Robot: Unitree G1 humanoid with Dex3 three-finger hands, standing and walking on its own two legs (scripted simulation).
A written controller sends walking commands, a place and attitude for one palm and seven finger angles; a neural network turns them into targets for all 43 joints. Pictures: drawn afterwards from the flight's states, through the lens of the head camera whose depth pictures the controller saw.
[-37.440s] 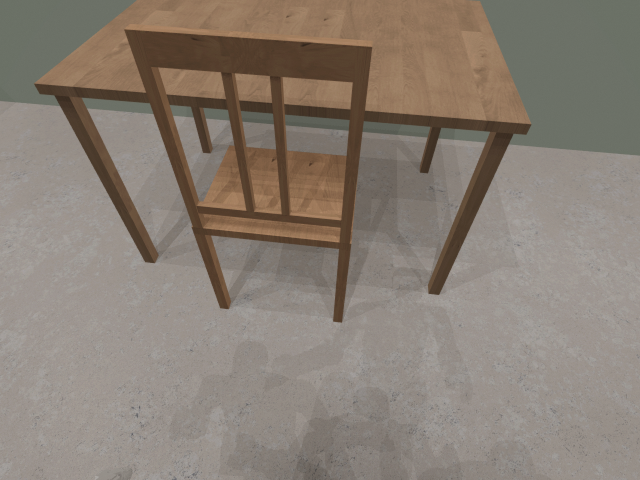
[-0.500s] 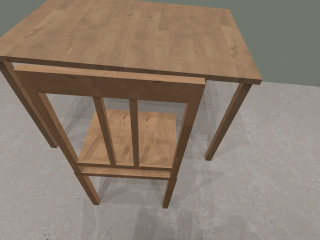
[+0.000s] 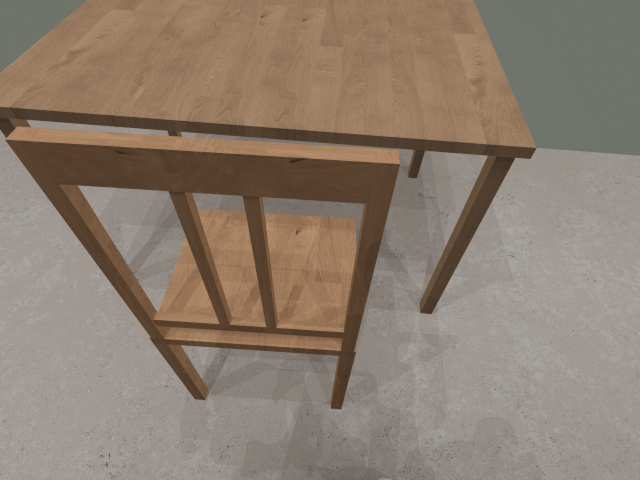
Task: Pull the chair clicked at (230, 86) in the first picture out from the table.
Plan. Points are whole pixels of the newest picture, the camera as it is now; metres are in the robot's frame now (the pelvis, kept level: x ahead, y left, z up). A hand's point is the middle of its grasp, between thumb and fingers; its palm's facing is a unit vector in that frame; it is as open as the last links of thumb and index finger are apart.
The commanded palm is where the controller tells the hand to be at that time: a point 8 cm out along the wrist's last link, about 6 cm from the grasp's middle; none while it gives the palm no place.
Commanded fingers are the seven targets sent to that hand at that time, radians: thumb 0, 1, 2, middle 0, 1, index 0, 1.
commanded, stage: come to a stop and stand still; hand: left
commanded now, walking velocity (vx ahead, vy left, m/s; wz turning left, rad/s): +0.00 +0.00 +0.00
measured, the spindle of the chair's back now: (207, 268) +0.42 +0.22 -0.05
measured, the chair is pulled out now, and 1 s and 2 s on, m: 0.19 0.19 0.19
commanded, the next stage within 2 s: look again from close up in 1.08 s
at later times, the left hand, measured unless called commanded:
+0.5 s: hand out of the picture +0.02 +0.18 -0.15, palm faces +0.02 -0.96 -0.27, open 7.4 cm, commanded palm none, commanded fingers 0.00 0.90 0.90 -0.20 -0.30 -0.20 -0.30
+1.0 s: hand out of the picture +0.06 +0.15 -0.16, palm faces +0.03 -0.97 -0.24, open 7.3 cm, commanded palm none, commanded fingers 0.00 0.90 0.90 -0.20 -0.30 -0.20 -0.30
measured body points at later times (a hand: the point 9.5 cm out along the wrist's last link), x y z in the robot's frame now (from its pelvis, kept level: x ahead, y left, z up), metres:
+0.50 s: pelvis +0.01 -0.02 +0.01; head +0.03 -0.05 +0.45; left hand +0.02 +0.23 -0.13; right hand +0.01 -0.24 -0.16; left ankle -0.04 +0.10 -0.73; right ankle +0.05 -0.13 -0.73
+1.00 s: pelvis +0.02 -0.04 +0.01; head +0.04 -0.06 +0.46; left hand +0.06 +0.20 -0.14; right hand +0.02 -0.25 -0.16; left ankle -0.04 +0.10 -0.73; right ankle +0.05 -0.13 -0.73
